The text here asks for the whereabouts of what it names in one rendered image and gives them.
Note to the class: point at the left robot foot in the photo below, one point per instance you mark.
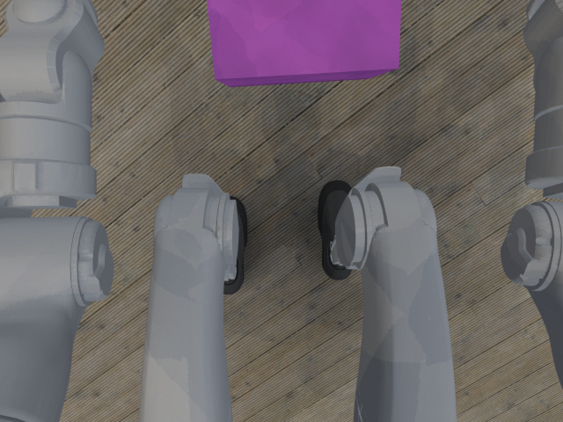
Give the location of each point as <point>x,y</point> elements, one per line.
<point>232,286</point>

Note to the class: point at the robot left thigh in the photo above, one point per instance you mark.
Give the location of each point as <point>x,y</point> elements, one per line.
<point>185,375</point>

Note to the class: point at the robot right forearm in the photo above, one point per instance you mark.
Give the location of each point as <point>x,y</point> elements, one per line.
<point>543,36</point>

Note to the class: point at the carton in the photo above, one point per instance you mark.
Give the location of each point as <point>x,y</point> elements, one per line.
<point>263,42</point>

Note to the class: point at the right robot upper arm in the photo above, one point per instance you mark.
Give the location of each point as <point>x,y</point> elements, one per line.
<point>532,256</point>

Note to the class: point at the robot left forearm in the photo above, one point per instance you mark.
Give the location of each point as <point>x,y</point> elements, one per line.
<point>47,59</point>

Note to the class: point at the left robot upper arm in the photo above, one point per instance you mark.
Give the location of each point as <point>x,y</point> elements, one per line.
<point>51,269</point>

